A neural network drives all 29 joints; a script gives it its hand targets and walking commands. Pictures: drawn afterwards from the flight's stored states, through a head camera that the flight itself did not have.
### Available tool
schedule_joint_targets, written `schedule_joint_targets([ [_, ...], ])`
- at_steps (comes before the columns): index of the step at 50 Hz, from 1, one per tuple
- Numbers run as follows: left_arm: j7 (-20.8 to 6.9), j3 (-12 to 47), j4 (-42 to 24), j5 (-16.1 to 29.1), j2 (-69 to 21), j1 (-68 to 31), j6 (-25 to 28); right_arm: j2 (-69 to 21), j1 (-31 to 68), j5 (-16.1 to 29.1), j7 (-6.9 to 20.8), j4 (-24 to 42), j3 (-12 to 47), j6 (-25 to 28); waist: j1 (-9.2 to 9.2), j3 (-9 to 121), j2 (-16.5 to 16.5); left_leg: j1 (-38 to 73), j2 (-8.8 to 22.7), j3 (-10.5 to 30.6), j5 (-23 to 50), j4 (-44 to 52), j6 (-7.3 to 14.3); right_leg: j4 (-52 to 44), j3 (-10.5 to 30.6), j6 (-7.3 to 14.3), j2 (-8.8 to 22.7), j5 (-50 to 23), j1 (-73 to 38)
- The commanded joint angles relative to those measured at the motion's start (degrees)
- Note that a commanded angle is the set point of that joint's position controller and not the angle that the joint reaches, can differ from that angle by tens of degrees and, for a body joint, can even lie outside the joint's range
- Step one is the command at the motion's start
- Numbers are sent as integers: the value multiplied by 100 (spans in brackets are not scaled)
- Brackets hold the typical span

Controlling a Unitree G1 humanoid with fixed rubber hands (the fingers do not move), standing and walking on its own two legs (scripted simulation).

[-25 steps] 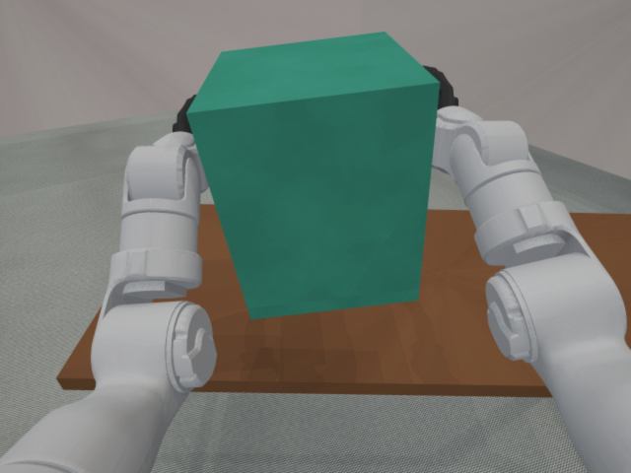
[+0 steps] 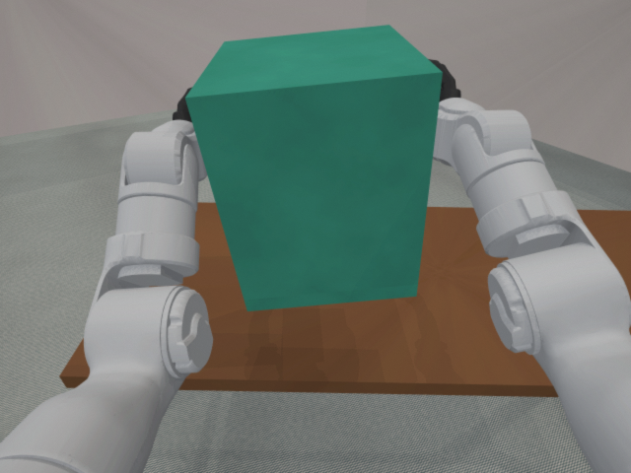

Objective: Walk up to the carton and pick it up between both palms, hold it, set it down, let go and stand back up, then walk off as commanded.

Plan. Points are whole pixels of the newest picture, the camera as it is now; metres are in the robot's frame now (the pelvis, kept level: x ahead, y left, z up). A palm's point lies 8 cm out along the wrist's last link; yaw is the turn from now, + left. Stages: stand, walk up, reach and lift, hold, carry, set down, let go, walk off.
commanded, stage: hold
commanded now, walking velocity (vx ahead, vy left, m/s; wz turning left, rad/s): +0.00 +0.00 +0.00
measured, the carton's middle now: (318, 167) +0.37 +0.00 +0.28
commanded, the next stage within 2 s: none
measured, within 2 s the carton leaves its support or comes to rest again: neither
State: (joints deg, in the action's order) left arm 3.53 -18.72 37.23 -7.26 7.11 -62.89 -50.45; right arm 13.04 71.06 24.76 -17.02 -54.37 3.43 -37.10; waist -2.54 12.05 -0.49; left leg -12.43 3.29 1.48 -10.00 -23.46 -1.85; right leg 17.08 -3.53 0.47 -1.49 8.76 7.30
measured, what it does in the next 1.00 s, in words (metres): stands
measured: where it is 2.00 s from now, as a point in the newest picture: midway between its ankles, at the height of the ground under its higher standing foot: outside the picture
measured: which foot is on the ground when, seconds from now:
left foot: down 0.00-1.00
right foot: down 0.00-1.00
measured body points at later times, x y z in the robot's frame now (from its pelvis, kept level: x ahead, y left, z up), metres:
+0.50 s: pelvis +0.01 +0.00 +0.00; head -0.09 +0.02 +0.44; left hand +0.39 +0.16 +0.30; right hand +0.39 -0.14 +0.33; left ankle +0.03 +0.14 -0.75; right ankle +0.01 -0.11 -0.75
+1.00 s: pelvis +0.00 +0.00 +0.00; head -0.09 +0.01 +0.44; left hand +0.39 +0.16 +0.31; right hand +0.39 -0.14 +0.33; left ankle +0.03 +0.13 -0.75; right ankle +0.01 -0.11 -0.75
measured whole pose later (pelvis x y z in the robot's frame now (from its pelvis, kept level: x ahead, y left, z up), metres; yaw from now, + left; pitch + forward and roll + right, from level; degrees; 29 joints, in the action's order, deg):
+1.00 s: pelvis +0.00 +0.00 +0.00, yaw +0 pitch -1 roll -2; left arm 3.8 -19.5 37.0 -7.1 7.0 -62.8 -51.0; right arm 12.7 71.3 24.9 -17.6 -54.4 2.7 -38.5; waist -2.5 12.6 -0.4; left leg -12.4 3.4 1.7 -10.0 -23.6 -2.0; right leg 17.3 -3.5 0.6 -1.6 8.9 7.3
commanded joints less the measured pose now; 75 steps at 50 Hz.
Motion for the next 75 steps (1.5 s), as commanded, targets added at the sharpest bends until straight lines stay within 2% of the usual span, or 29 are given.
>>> schedule_joint_targets([
  [1, -763, 1798, -1683, 1019, -3689, -5273, 723, -4350, 5033, 1110, 790, 2435, 631, 112, -141, 2543, -371, 846, -640, 27, 1443, 99, -161, -51, 350, -299, -470, -1167, -662],
  [3, -754, 1489, -1335, 860, -3469, -5148, 683, -4378, 5252, 1129, 786, 2373, 725, 119, 57, 2361, -172, 833, -649, -25, 1326, 115, -101, -142, 389, -311, -450, -1042, -611],
  [7, -765, 1705, -1699, 1052, -3488, -5161, 700, -4351, 5004, 1154, 753, 2507, 783, 65, -70, 2611, -156, 979, -678, 7, 1607, 17, -131, -49, 378, -373, -433, -1428, -750],
  [10, -771, 2004, -2166, 1083, -3649, -5140, 649, -4281, 4853, 1298, 672, 2715, 812, 32, -230, 2854, -522, 1164, -670, 49, 2083, -133, -285, 93, 327, -343, -483, -1843, -893],
  [16, -813, 1786, -2015, 933, -3590, -4961, 508, -4253, 4806, 1226, 707, 2705, 734, -48, -141, 2206, -335, 898, -637, 63, 1633, 32, -215, -59, 394, -353, -459, -1310, -713],
  [17, -810, 1966, -2267, 1011, -3627, -5066, 532, -4303, 4792, 1244, 727, 2788, 782, -41, -225, 2453, -411, 969, -628, 30, 1652, 34, -247, 29, 381, -374, -478, -1395, -745],
  [19, -760, 1953, -2291, 1034, -3561, -5172, 547, -4325, 4932, 1278, 753, 2820, 842, -58, -90, 2590, -446, 899, -667, 1, 1678, 34, -211, 72, 378, -379, -436, -1352, -877],
  [20, -738, 2088, -2413, 1123, -3617, -5120, 564, -4378, 4923, 1319, 758, 2964, 892, -31, -147, 2784, -424, 1025, -662, 28, 1893, -13, -262, 67, 362, -361, -485, -1525, -865],
  [24, -755, 1788, -2021, 931, -3581, -4753, 460, -4232, 4677, 1283, 730, 2823, 934, -119, -114, 2353, -211, 993, -623, 28, 1810, 4, -216, 23, 395, -371, -483, -1505, -908],
  [30, -798, 1809, -1880, 922, -3608, -4972, 483, -4274, 4980, 1185, 777, 2612, 706, -102, -86, 2205, -278, 799, -609, 24, 1435, 97, -169, -53, 442, -319, -444, -1253, -747],
  [33, -806, 1594, -1719, 891, -3392, -5072, 518, -4357, 5040, 1223, 789, 2559, 824, -66, 81, 2265, -189, 767, -645, -11, 1443, 121, -149, -13, 415, -390, -439, -1157, -798],
  [35, -805, 1652, -1593, 854, -3546, -5068, 527, -4239, 4986, 1165, 797, 2327, 640, -86, -74, 2077, -293, 643, -598, 45, 1119, 186, -163, -93, 438, -306, -443, -832, -635],
  [40, -785, 1590, -1553, 1015, -3440, -5328, 678, -4519, 5208, 1075, 812, 2403, 641, -20, 5, 2517, -26, 773, -633, -6, 1182, 138, -56, -91, 419, -359, -412, -989, -647],
  [42, -757, 1686, -1470, 990, -3499, -5189, 639, -4198, 4957, 1127, 791, 2190, 545, -25, -126, 2425, -363, 772, -635, 59, 1249, 113, -166, -113, 419, -296, -432, -970, -588],
  [45, -754, 1636, -1386, 1002, -3489, -5284, 639, -4167, 5103, 1117, 784, 2214, 547, -22, -122, 2436, -376, 829, -637, 1, 1242, 65, -170, -86, 420, -329, -388, -988, -671],
  [46, -747, 1471, -1371, 921, -3415, -5336, 663, -4375, 5184, 1115, 798, 2275, 664, -14, 50, 2404, -185, 766, -636, 16, 1067, 164, -82, -115, 410, -360, -404, -789, -577],
  [48, -809, 1541, -1284, 930, -3552, -5119, 653, -4272, 4954, 1032, 773, 2086, 475, -25, -160, 2216, -206, 806, -605, 28, 1010, 187, -95, -165, 433, -353, -393, -831, -515],
  [51, -755, 1402, -1361, 863, -3337, -5370, 676, -4310, 5203, 1161, 771, 2201, 640, 10, 79, 2447, -256, 734, -657, -21, 1383, 77, -107, -43, 402, -346, -422, -1065, -671],
  [52, -779, 1246, -907, 745, -3274, -4952, 607, -4160, 4898, 1130, 751, 2012, 582, -35, -42, 2042, -218, 711, -681, 13, 1149, 143, -59, -152, 465, -351, -358, -1014, -676],
  [58, -746, 1754, -1590, 1101, -3541, -5478, 770, -4380, 5403, 1173, 800, 2529, 611, 122, -79, 2756, -231, 789, -640, 66, 1279, 95, -89, -94, 430, -323, -420, -1016, -647],
  [59, -703, 1895, -1762, 1178, -3747, -5496, 765, -4347, 5399, 1199, 788, 2678, 668, 127, -116, 2924, -432, 898, -636, 70, 1531, -11, -157, -36, 423, -298, -434, -1217, -723],
  [62, -691, 1648, -1632, 1009, -3590, -5240, 692, -4351, 5139, 1249, 784, 2602, 725, 56, 32, 2645, -293, 906, -666, 42, 1568, 25, -156, -50, 408, -335, -422, -1240, -776],
  [63, -721, 1490, -1507, 857, -3472, -4957, 637, -4228, 4766, 1178, 757, 2302, 624, -24, -114, 2339, -253, 885, -662, 51, 1458, 88, -137, -89, 458, -353, -402, -1218, -728],
  [65, -740, 1721, -1629, 1009, -3650, -5331, 657, -4365, 5254, 1191, 781, 2485, 695, 56, -23, 2528, -310, 814, -636, 47, 1219, 100, -115, -116, 451, -330, -411, -887, -602],
  [67, -718, 1783, -1520, 1043, -3651, -5088, 616, -4181, 5139, 1209, 769, 2566, 653, 20, -163, 2463, -309, 857, -631, 119, 1474, 34, -174, -95, 466, -319, -443, -1218, -635],
  [72, -790, 1579, -1500, 925, -3459, -5076, 598, -4238, 5095, 1284, 768, 2510, 730, -13, -52, 2196, -139, 681, -654, 92, 1274, 82, -102, -107, 481, -354, -407, -1116, -691],
  [73, -794, 1868, -1846, 1010, -3813, -5092, 575, -4184, 4899, 1247, 785, 2504, 588, 30, -207, 2575, -430, 911, -581, 165, 1454, 77, -241, -61, 422, -288, -496, -1128, -620],
  [74, -743, 1755, -1659, 980, -3642, -5132, 593, -4197, 5229, 1280, 810, 2712, 678, 75, -9, 2536, -368, 794, -611, 107, 1469, 79, -215, -109, 473, -277, -484, -1014, -635],
  [75, -723, 1707, -1542, 968, -3600, -5119, 594, -4137, 5206, 1281, 820, 2599, 676, 14, -76, 2402, -335, 816, -613, 110, 1439, 123, -222, -79, 419, -281, -494, -1048, -681],
])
